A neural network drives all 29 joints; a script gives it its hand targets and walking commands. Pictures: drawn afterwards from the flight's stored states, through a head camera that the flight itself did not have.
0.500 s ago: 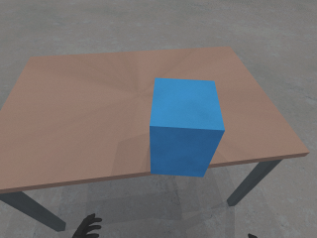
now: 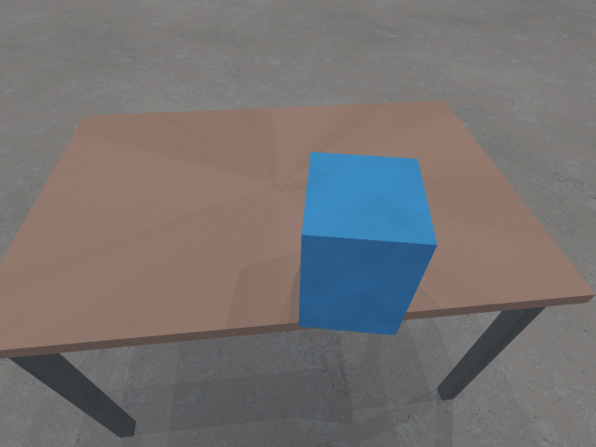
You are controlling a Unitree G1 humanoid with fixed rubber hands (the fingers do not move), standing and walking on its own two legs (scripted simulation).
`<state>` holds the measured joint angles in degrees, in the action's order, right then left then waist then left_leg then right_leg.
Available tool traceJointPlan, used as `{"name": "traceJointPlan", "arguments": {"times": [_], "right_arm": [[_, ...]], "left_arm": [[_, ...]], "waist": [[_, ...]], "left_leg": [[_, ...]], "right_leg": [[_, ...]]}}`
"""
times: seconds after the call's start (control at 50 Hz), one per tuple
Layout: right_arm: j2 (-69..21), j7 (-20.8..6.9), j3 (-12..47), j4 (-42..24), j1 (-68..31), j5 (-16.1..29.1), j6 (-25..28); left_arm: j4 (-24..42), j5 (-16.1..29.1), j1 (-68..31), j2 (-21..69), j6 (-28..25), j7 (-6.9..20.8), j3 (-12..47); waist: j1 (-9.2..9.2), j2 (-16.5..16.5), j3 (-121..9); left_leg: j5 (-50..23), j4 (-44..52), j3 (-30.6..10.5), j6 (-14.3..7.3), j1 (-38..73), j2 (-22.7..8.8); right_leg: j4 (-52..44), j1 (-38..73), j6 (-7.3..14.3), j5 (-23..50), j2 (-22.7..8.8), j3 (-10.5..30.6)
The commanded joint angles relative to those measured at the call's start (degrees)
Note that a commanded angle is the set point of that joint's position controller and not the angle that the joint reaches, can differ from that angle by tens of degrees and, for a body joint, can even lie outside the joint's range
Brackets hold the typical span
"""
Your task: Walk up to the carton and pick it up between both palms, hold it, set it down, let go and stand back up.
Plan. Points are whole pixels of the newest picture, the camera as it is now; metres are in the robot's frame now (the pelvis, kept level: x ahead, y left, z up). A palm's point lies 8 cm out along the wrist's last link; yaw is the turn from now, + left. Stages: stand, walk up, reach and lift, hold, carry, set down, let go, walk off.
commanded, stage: stand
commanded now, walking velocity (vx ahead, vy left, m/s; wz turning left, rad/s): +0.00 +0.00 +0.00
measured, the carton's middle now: (354, 247) +0.42 -0.05 +0.02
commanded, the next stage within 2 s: none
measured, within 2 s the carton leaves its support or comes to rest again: neither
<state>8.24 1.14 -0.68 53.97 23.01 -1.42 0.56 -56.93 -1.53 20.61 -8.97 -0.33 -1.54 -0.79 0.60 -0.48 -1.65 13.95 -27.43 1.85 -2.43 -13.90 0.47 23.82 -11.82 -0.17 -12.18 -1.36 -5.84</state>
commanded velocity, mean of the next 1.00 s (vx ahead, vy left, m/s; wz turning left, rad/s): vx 0.00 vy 0.00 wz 0.00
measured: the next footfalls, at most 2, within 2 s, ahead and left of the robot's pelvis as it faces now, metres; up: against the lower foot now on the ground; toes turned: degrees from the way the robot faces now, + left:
none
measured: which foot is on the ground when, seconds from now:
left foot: down 0.00-1.00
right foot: down 0.00-1.00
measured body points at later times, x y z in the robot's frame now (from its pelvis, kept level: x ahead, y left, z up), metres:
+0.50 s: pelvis +0.00 +0.00 +0.00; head -0.01 +0.01 +0.45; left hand -0.05 +0.20 -0.17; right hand -0.03 -0.20 -0.16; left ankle +0.01 +0.09 -0.74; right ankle +0.00 -0.12 -0.74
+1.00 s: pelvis +0.00 +0.00 +0.00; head -0.01 +0.01 +0.45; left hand -0.06 +0.19 -0.17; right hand -0.05 -0.20 -0.16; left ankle +0.01 +0.09 -0.74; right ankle +0.00 -0.12 -0.74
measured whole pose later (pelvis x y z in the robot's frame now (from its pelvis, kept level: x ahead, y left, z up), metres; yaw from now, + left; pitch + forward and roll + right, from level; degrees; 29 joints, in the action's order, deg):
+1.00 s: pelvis +0.00 +0.00 +0.00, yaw +0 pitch -1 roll -1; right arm 4.4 2.1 0.8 65.1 22.7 -0.9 1.2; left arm -69.8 -0.9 20.5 -5.3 -0.8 -2.3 0.9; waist 0.3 -0.8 -0.9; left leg 12.3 -25.0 1.8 -2.3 -12.3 1.2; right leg 23.6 -11.2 -0.1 -11.8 -2.0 -5.8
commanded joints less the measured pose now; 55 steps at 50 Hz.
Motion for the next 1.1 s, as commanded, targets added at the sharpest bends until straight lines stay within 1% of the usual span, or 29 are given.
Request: {"name": "traceJointPlan", "arguments": {"times": [0.0,0.02,0.08,0.12,0.18,0.24,0.28,0.3,0.32,0.34,0.38,0.4,0.42,0.46,0.48,0.56,0.6,0.66,0.68,0.72,0.78,0.8,0.82,0.88,0.94,0.96,1.0,1.02,1.08], "right_arm": [[7.5,0.4,-1.8,-0.9,3.2,0.5,1.4],[5.2,0.3,-1.3,-0.2,4.1,0.5,1.5],[4.6,0.7,-0.8,1.9,3.2,0.3,1.1],[3.8,0.6,-0.7,2.4,4.2,0.2,0.9],[2.0,0.5,-0.2,3.5,4.3,0.0,0.8],[2.6,0.5,0.0,4.9,5.2,0.1,0.8],[1.7,0.7,0.2,5.4,4.8,0.3,0.9],[3.6,0.7,-0.3,5.7,5.4,0.4,1.0],[2.7,0.8,-0.1,5.6,5.2,0.2,1.2],[2.0,0.8,0.2,6.4,6.0,0.4,1.4],[1.1,0.7,0.5,7.1,5.6,0.4,1.5],[0.5,0.9,0.7,7.3,4.1,0.5,1.3],[-0.1,0.9,0.7,7.7,5.0,0.6,1.2],[-1.4,1.0,1.1,8.1,5.2,0.6,1.2],[1.1,1.0,0.4,8.3,6.2,0.5,1.1],[1.3,1.1,0.5,9.1,5.3,0.3,1.1],[2.0,0.7,0.4,8.3,4.7,0.2,1.6],[1.7,0.9,0.4,9.4,5.2,0.6,1.1],[1.4,0.8,0.6,9.7,6.1,0.7,1.0],[-0.4,1.0,0.9,9.5,5.1,0.5,0.7],[-0.1,0.9,0.9,10.3,6.9,0.6,1.2],[-0.8,1.0,1.1,10.2,5.8,0.7,1.3],[1.2,0.8,0.8,10.0,5.3,0.8,1.5],[-0.4,1.1,0.9,10.4,4.3,0.3,1.0],[0.1,1.1,0.8,10.6,4.3,0.5,1.0],[0.1,1.3,0.8,10.4,4.4,0.6,0.9],[-0.2,1.2,1.1,10.8,5.7,0.5,0.9],[-0.3,1.3,1.2,11.1,5.0,0.4,1.0],[-1.7,1.0,1.5,11.0,5.1,0.7,0.9]], "left_arm": [[-1.0,0.5,4.8,-4.6,-1.1,-0.3,-0.9],[-1.7,0.4,3.2,-4.6,-1.0,-0.3,-1.1],[-3.0,0.3,3.1,-3.2,-0.9,-0.2,-0.6],[-4.9,0.2,4.6,-3.5,-0.6,-0.4,-0.7],[-7.0,0.1,4.9,-0.7,-0.5,-0.5,0.3],[-7.9,0.1,5.3,-3.8,-0.6,-0.7,-0.1],[-8.4,0.4,4.9,-3.4,-0.5,-0.5,0.0],[-9.1,0.3,5.9,-1.6,-0.6,-0.6,0.5],[-9.6,0.4,5.4,-0.5,-0.7,-0.7,0.9],[-9.5,0.5,5.5,-1.2,-0.9,-0.7,0.6],[-10.4,0.5,6.5,-2.3,-0.8,-0.8,0.6],[-10.6,0.6,7.8,-1.9,-1.1,-0.7,0.5],[-11.0,0.2,6.3,-1.5,-0.9,-0.8,0.6],[-11.1,0.4,5.6,0.3,-1.0,-0.7,1.2],[-11.5,0.5,5.1,0.9,-0.9,-0.8,1.4],[-12.1,0.3,7.3,-1.3,-0.6,-0.7,1.0],[-12.4,0.5,4.6,-0.9,-0.6,-0.9,0.9],[-12.4,0.8,5.2,1.5,-0.6,-0.7,1.7],[-13.0,0.6,5.3,0.4,-0.5,-0.9,1.6],[-13.2,0.5,5.5,0.1,-0.3,-0.9,1.3],[-13.4,0.5,6.9,-0.8,-0.7,-0.9,1.1],[-13.0,0.4,5.6,-1.6,-0.8,-0.7,0.6],[-13.1,0.8,6.5,0.1,-0.7,-0.9,1.3],[-12.8,0.6,5.0,0.4,-0.6,-0.7,1.1],[-13.1,0.7,5.6,2.1,-0.7,-0.8,1.8],[-13.1,0.6,4.8,2.2,-0.6,-1.0,1.8],[-12.6,0.6,5.2,-1.7,-0.5,-0.9,0.8],[-12.8,0.5,5.4,-0.1,-0.4,-1.0,1.0],[-13.5,0.5,7.6,1.0,-0.1,-0.9,1.3]], "waist": [[0.20,1.8,3.2],[-0.52,2.3,2.0],[0.20,3.8,6.2],[-0.33,1.1,5.1],[-0.02,0.2,7.8],[-0.21,1.8,6.6],[0.00,-0.3,7.1],[-0.18,0.6,6.6],[-0.28,-1.7,5.6],[-0.37,0.7,4.2],[-0.12,0.7,5.7],[1.00,1.3,4.8],[0.05,0.7,6.4],[-0.01,2.8,7.0],[-1.15,2.0,7.7],[0.59,0.0,7.8],[-0.59,-1.5,6.0],[-0.03,2.1,6.2],[-1.03,2.2,6.4],[-0.52,-0.8,9.5],[-0.34,1.4,5.3],[-0.34,0.1,3.8],[-0.03,2.7,4.6],[-0.10,0.9,7.1],[-0.07,2.6,8.2],[-0.40,1.5,8.5],[-0.31,1.2,8.3],[0.00,3.3,8.9],[0.72,-0.3,8.7]], "left_leg": [[0.7,10.7,-8.4,-1.4,-2.9,-5.9],[0.1,9.8,-7.8,-1.5,-1.6,-5.8],[2.5,11.6,-9.4,-1.7,-5.3,-6.4],[3.9,10.9,-8.5,-1.6,-4.5,-6.0],[2.5,10.4,-7.3,-1.0,-5.4,-5.0],[2.7,9.9,-7.7,-1.0,-6.2,-4.4],[2.4,10.6,-7.4,-1.0,-5.5,-4.9],[1.0,10.1,-7.8,-0.9,-4.4,-5.1],[0.8,10.3,-8.6,-1.3,-5.2,-5.7],[-0.4,9.9,-8.2,-1.6,-4.6,-5.4],[-1.4,9.9,-7.5,-0.9,-4.4,-5.3],[-2.0,9.4,-7.7,-1.2,-3.5,-5.1],[-2.2,8.8,-6.6,-0.7,-4.0,-4.7],[-4.9,8.8,-7.0,-1.1,-4.4,-5.0],[-2.7,9.4,-7.2,-0.8,-4.7,-4.8],[-0.7,10.3,-8.0,-0.9,-4.5,-5.3],[-3.7,9.4,-7.9,-1.0,-3.8,-5.4],[-1.3,9.4,-8.0,-0.5,-3.9,-5.0],[0.3,10.2,-7.7,-0.3,-4.3,-4.9],[-0.8,9.7,-7.7,-0.8,-4.9,-5.0],[-1.1,9.7,-8.0,-0.8,-3.4,-5.1],[-3.3,8.9,-7.4,-0.6,-2.2,-5.1],[-2.1,9.3,-7.9,-0.7,-2.9,-4.9],[-1.8,9.4,-7.2,-0.6,-4.1,-4.5],[-3.5,9.5,-7.0,-0.5,-2.8,-5.0],[-2.0,10.1,-7.4,-0.3,-2.9,-5.0],[-1.8,10.1,-7.5,-0.5,-3.0,-5.2],[-1.9,10.1,-8.1,-0.8,-3.9,-5.3],[-2.3,9.8,-7.6,-0.4,-4.6,-5.0]], "right_leg": [[-4.5,0.4,2.1,-0.1,-3.8,6.3],[-4.6,1.0,2.3,-0.5,-4.2,6.5],[-4.4,0.3,2.1,-0.1,-4.0,5.9],[-5.2,0.0,1.9,-1.7,-3.9,6.4],[-5.0,-1.3,1.6,-1.6,-4.2,6.4],[-5.7,-0.2,1.4,-2.2,-3.9,6.3],[-5.5,-0.7,1.6,-2.5,-4.5,6.4],[-5.3,-0.7,1.5,-0.9,-4.1,6.3],[-5.0,0.7,1.6,0.0,-4.3,5.5],[-4.9,1.5,2.1,0.4,-4.5,6.4],[-4.7,-0.1,1.6,0.5,-4.7,6.4],[-4.8,0.5,1.7,0.7,-4.4,6.1],[-5.3,-0.3,1.8,-0.4,-4.3,6.4],[-4.6,0.2,2.1,2.7,-4.9,6.6],[-4.5,-0.5,2.0,1.6,-4.3,6.5],[-4.6,0.0,1.4,0.1,-4.1,5.7],[-4.6,0.9,1.5,1.9,-4.8,6.2],[-5.1,0.2,1.2,0.7,-4.3,5.4],[-4.9,-0.3,1.6,-1.1,-4.3,5.4],[-5.1,-1.8,1.7,-1.2,-4.4,5.7],[-4.5,1.6,1.2,0.6,-4.7,6.0],[-4.0,1.9,1.4,1.2,-4.7,5.4],[-4.0,1.1,1.5,0.5,-4.4,5.8],[-4.6,-0.2,1.4,-0.5,-4.3,5.5],[-4.8,-1.2,1.7,1.0,-4.7,6.0],[-4.0,-1.1,1.7,0.9,-4.7,5.6],[-4.6,-1.4,1.6,0.1,-4.6,5.6],[-4.6,-0.1,1.7,0.2,-4.8,6.0],[-4.5,0.8,1.4,0.2,-4.4,5.0]]}}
